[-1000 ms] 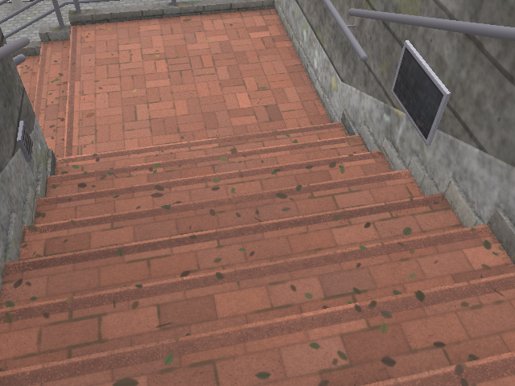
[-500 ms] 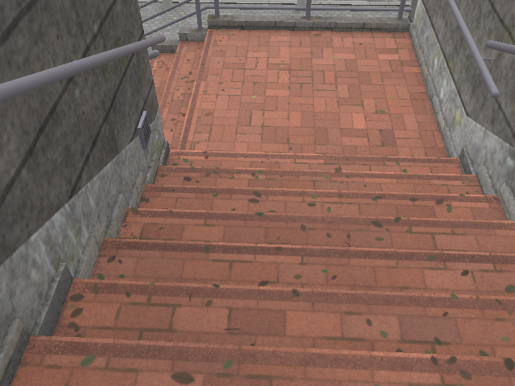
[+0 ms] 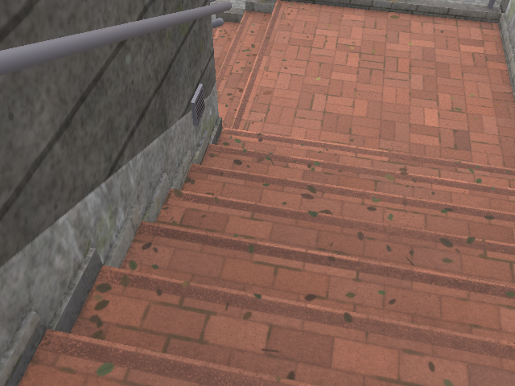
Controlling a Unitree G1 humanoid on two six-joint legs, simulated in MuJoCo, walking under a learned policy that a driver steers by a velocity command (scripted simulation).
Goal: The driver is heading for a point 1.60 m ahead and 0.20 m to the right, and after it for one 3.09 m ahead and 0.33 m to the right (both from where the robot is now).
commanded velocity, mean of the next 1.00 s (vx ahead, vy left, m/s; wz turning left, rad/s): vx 0.08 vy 0.00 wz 0.01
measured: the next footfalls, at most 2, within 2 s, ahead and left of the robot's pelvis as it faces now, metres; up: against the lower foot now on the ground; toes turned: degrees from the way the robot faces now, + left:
right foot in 0.24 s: +0.14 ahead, -0.14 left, +0.00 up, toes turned -1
left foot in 1.40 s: +0.46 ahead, +0.09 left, -0.15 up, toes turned +4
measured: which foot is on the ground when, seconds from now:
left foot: down 0.00-1.00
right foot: up 0.00-0.22, down 0.24-1.00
